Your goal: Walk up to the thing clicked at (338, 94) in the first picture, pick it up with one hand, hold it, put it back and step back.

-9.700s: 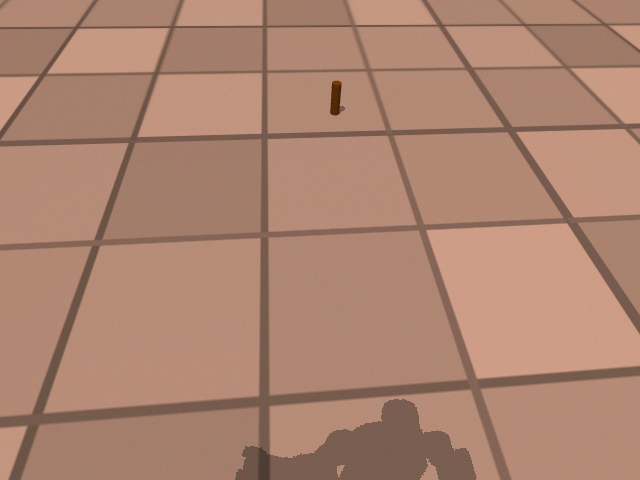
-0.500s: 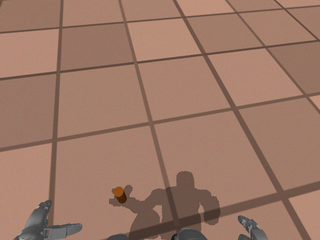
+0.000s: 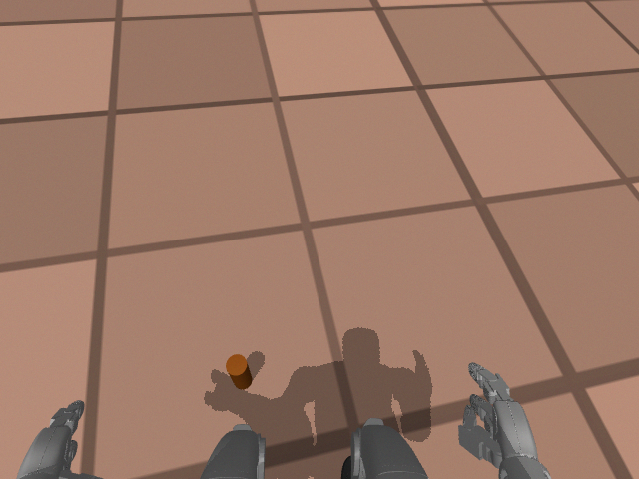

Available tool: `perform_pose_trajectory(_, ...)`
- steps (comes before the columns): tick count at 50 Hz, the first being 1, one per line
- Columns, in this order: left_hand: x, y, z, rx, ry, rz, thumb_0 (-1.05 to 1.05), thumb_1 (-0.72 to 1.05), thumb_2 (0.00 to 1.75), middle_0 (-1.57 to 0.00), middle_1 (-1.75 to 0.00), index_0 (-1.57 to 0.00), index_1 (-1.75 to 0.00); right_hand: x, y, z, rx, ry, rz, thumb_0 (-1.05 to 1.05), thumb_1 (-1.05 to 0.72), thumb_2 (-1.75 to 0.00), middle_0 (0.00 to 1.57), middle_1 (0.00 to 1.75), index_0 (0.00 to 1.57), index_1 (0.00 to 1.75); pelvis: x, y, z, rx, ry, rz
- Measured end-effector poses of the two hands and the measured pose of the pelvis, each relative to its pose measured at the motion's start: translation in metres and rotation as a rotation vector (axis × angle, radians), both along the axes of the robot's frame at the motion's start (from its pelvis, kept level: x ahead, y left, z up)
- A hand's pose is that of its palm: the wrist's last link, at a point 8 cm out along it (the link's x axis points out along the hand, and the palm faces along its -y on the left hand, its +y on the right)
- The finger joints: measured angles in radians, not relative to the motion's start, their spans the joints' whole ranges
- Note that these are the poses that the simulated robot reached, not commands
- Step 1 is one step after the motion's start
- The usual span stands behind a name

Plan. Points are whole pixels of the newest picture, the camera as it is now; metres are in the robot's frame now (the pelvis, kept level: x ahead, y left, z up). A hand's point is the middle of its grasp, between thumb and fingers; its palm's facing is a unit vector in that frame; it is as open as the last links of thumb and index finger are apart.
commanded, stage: go down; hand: left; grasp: from the side
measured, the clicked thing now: (239, 373) +0.36 +0.16 -0.60
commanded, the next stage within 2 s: none
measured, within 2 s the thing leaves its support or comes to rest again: neither
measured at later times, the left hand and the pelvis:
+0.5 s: hand (116, 399) +0.24 +0.30 -0.21, palm faces +0.07 -0.97 -0.22, open 17.4 cm; pelvis -0.04 +0.00 -0.13, yaw +0 degrees
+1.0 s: hand (114, 377) +0.28 +0.33 -0.27, palm faces +0.06 -0.98 -0.17, open 17.3 cm; pelvis -0.07 -0.01 -0.22, yaw -1 degrees
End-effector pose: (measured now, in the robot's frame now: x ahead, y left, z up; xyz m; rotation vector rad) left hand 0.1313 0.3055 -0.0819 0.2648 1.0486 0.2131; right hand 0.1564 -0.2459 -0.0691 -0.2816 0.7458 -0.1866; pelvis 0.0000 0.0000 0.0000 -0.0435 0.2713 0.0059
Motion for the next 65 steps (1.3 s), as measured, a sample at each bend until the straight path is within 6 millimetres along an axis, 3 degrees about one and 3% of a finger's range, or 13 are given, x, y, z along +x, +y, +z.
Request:
perform_pose_trajectory(6,0.002,0.006,-0.01,-0.008,-0.023,0.013,0.0,-0.48,0.07,-0.08,-0.09,-0.08,-0.09,0.0,0.003,-0.011,-0.009,-0.014,0.013,0.01,-0.87,-0.89,0.21,0.3,0.2,0.3,-0.003,0.0,-0.012,-0.004,0.028,0.005)
perform_pose_trajectory(11,0.017,0.02,-0.034,-0.037,-0.097,0.02,0.0,-0.47,0.08,-0.08,-0.09,-0.08,-0.09,-0.005,-0.002,-0.032,-0.031,-0.006,0.044,0.01,-0.89,-0.9,0.21,0.3,0.2,0.3,-0.012,-0.001,-0.034,-0.002,0.078,0.004)
perform_pose_trajectory(22,0.076,0.04,-0.096,-0.073,-0.381,-0.093,-0.01,-0.56,0.06,-0.08,-0.12,-0.09,-0.11,-0.027,-0.02,-0.125,-0.07,0.099,0.07,0.01,-0.9,-0.9,0.21,0.3,0.2,0.3,-0.037,-0.003,-0.115,0.0,0.209,-0.003)
perform_pose_trajectory(31,0.09,0.056,-0.124,-0.073,-0.478,-0.091,-0.01,-0.58,0.09,-0.08,-0.14,-0.08,-0.13,-0.052,-0.021,-0.181,-0.05,0.205,0.073,0.01,-0.89,-0.89,0.21,0.3,0.2,0.3,-0.053,-0.006,-0.154,-0.002,0.256,-0.002)
perform_pose_trajectory(50,0.125,0.079,-0.169,-0.107,-0.651,-0.146,-0.01,-0.55,0.08,-0.07,-0.12,-0.07,-0.11,-0.081,-0.04,-0.248,-0.108,0.274,0.101,0.01,-0.89,-0.9,0.21,0.3,0.2,0.3,-0.075,-0.009,-0.225,-0.017,0.29,-0.007)
perform_pose_trajectory(65,0.138,0.091,-0.193,-0.131,-0.721,-0.173,-0.01,-0.52,0.08,-0.05,-0.09,-0.06,-0.09,-0.092,-0.038,-0.285,-0.126,0.31,0.125,0.01,-0.9,-0.9,0.21,0.3,0.2,0.3,-0.082,-0.005,-0.263,-0.033,0.287,-0.008)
